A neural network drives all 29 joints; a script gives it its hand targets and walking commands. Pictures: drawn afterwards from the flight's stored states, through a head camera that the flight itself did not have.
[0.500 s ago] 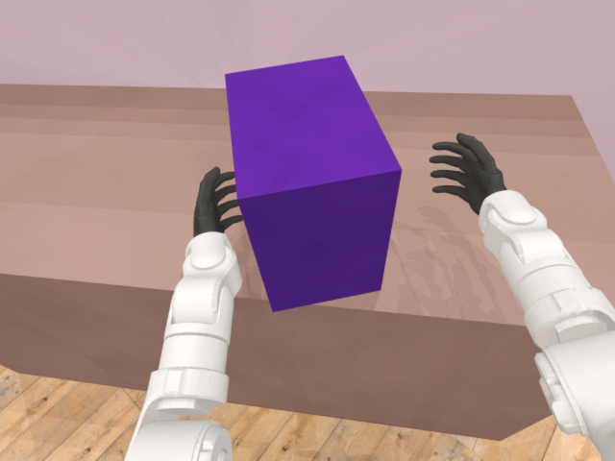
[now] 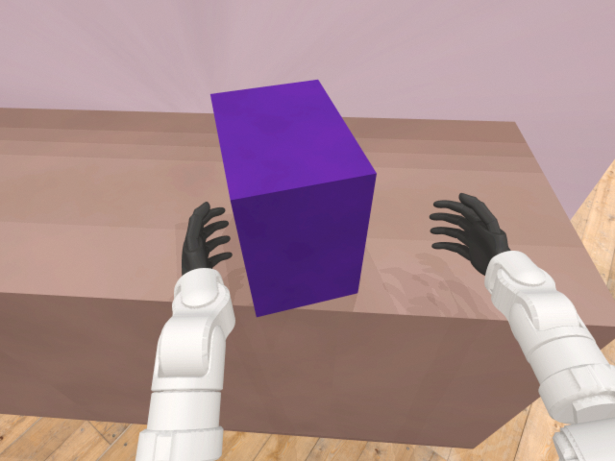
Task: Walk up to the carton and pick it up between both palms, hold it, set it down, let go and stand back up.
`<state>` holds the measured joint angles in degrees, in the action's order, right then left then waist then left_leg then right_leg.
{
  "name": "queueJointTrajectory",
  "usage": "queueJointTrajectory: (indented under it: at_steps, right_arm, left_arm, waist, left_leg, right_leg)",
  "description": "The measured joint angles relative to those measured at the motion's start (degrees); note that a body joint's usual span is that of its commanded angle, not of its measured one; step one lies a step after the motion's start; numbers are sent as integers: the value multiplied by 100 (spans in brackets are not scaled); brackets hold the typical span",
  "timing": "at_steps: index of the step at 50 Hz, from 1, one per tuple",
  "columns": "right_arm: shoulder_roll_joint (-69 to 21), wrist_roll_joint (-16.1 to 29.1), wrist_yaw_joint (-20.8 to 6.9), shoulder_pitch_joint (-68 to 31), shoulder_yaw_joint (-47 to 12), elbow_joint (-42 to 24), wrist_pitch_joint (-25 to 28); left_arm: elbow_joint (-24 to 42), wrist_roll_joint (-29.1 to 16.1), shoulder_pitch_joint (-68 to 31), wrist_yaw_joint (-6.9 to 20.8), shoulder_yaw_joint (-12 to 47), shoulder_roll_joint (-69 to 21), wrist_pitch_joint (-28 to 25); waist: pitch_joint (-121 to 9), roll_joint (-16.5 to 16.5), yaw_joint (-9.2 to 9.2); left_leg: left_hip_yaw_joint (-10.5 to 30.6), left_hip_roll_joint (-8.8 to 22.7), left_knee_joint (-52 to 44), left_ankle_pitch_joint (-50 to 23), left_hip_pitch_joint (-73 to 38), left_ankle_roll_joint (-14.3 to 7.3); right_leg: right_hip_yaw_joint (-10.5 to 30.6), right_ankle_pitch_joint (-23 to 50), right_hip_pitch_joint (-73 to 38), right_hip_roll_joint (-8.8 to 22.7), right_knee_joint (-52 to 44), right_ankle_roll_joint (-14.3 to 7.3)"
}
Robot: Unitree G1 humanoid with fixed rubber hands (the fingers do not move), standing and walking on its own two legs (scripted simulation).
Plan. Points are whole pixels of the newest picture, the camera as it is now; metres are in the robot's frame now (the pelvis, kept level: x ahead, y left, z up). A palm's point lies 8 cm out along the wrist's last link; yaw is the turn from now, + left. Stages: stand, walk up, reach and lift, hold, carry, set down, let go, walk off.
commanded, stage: set down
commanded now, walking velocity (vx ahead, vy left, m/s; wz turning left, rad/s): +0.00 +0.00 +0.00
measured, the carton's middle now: (287, 198) +0.47 +0.09 +0.08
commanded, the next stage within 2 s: none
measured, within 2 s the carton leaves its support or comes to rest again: neither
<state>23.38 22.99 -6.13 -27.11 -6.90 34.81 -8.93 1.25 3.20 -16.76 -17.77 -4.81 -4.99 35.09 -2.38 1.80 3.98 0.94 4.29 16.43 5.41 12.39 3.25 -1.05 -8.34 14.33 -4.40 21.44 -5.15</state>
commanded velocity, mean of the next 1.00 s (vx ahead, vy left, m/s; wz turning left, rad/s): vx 0.00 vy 0.00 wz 0.00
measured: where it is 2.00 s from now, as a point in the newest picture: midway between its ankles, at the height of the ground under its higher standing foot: outside the picture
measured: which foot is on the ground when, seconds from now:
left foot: down 0.00-1.00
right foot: down 0.00-1.00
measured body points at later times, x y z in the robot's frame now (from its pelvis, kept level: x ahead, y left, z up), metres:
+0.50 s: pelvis +0.01 +0.01 +0.00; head +0.01 +0.01 +0.45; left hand +0.28 +0.18 +0.10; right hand +0.33 -0.21 +0.07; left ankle +0.04 +0.18 -0.74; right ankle +0.03 -0.06 -0.74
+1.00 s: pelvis +0.01 +0.01 +0.00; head -0.02 +0.02 +0.45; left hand +0.25 +0.17 +0.10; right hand +0.28 -0.22 +0.07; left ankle +0.04 +0.18 -0.74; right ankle +0.03 -0.05 -0.74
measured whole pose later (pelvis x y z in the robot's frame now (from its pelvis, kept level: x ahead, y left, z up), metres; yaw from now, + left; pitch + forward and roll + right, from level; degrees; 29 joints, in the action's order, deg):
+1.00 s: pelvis +0.01 +0.01 +0.00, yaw -1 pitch -4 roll +1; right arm 28.0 24.9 -10.3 -0.3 -3.8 14.2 -6.0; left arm 21.6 4.5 9.4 -19.5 4.7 -6.8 31.8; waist 0.2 1.9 1.7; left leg -0.2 3.7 14.3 5.8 4.4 2.9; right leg 0.2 -8.6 6.7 -3.9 19.6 -4.5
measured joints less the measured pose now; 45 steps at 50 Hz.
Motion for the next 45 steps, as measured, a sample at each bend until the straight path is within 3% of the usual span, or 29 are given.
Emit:
queueJointTrajectory:
  at_steps: [13, 27, 45]
  right_arm:
    - [202, 82, 9, 987, 27, -955, 36]
    - [362, 260, -124, 1932, 108, -1690, 311]
    - [462, 244, -375, 2494, 273, -1891, 271]
  left_arm:
    - [905, -33, 863, -11, 235, -92, 202]
    - [1816, 9, 1927, -87, 554, -232, -95]
    - [1987, 122, 2412, -213, 841, -202, -241]
  waist:
    - [157, -42, -155]
    - [314, -8, -188]
    - [251, 30, -175]
  left_leg:
    - [-17, -33, -67, 78, -392, 8]
    - [-38, -23, -108, 114, -620, 72]
    - [-123, -45, -203, 41, -776, -15]
  right_leg:
    - [23, -93, -393, 34, -62, 44]
    - [50, -82, -660, 27, -198, 65]
    - [131, -33, -733, 42, -178, 65]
